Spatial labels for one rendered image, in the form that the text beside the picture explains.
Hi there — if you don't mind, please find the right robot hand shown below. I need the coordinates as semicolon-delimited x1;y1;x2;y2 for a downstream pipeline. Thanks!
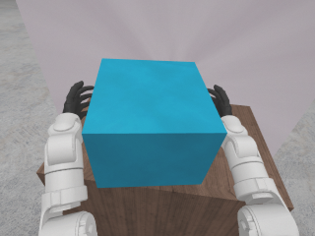
207;85;232;118

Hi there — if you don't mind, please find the pedestal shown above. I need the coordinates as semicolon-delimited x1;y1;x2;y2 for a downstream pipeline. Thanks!
36;97;294;236

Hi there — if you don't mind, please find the right robot upper arm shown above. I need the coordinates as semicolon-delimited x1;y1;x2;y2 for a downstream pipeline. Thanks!
237;203;298;236

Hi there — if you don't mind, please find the left robot forearm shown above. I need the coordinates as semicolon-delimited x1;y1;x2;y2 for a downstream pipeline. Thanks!
38;112;88;236

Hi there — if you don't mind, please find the left robot upper arm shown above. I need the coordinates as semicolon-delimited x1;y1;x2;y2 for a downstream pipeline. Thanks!
39;211;97;236

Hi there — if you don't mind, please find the carton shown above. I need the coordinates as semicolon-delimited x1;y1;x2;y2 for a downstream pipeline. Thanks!
82;58;227;188

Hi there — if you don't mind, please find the right robot forearm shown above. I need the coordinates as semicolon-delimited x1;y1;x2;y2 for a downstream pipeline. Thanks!
221;115;299;236

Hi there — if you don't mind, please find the left robot hand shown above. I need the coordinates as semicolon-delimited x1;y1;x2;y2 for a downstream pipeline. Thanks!
62;81;95;120

